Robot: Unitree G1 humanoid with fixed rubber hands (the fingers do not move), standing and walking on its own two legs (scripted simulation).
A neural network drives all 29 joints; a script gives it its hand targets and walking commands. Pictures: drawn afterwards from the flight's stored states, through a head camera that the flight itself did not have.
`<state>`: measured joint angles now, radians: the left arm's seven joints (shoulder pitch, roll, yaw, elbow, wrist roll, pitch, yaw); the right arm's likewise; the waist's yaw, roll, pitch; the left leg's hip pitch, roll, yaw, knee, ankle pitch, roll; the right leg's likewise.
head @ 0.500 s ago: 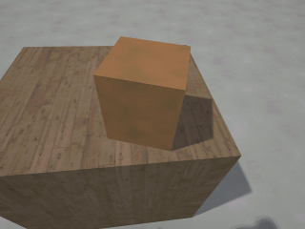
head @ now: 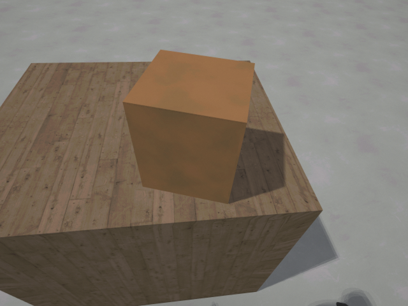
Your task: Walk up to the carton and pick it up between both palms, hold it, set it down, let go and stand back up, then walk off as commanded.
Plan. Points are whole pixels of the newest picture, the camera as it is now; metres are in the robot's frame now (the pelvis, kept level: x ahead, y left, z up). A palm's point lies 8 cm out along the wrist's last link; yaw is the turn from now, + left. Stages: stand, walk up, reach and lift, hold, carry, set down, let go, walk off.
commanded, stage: stand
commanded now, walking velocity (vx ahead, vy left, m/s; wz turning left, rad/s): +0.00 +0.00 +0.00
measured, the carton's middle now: (195, 128) +0.47 +0.02 +0.10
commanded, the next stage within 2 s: walk off in 0.02 s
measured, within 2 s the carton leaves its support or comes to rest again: neither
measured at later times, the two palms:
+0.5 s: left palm out of the picture +0.05 +0.35 -0.12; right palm out of the picture +0.07 -0.32 -0.11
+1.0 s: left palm out of the picture -0.09 +0.36 -0.12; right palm out of the picture -0.09 -0.32 -0.11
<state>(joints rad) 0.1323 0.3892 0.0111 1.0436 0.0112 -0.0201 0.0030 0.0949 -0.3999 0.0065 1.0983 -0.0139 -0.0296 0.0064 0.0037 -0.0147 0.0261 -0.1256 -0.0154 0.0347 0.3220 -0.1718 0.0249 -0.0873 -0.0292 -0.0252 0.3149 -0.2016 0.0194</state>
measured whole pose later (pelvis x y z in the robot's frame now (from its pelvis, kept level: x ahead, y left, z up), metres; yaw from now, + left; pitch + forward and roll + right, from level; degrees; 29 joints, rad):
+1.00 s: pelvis -0.20 +0.02 -0.03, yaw -2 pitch -2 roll -2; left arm 0.22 0.47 0.10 0.74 0.03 0.07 -0.01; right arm 0.15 -0.46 -0.07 0.75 -0.03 0.04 -0.02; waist -0.01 0.02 0.18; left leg -0.51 0.00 -0.11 0.75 -0.34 -0.01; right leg -0.25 0.07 0.05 0.68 -0.38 -0.03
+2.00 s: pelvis -0.50 -0.01 -0.03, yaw +3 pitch -2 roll +1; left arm 0.24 0.45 0.08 0.70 0.02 0.02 0.00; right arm 0.32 -0.44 -0.07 0.84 -0.02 -0.02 0.01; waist 0.02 -0.02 0.07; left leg -0.26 -0.05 -0.04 0.68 -0.44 0.01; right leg -0.43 -0.04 0.07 0.72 -0.28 0.01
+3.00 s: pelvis -0.50 -0.01 +0.00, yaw +4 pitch -2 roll +0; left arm 0.04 0.39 0.02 1.07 0.01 -0.02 0.00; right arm 0.05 -0.39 -0.01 1.11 -0.01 -0.03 0.00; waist 0.00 -0.02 0.05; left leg -0.12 -0.02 -0.05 0.34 -0.19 0.00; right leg -0.16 0.01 0.07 0.36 -0.17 0.01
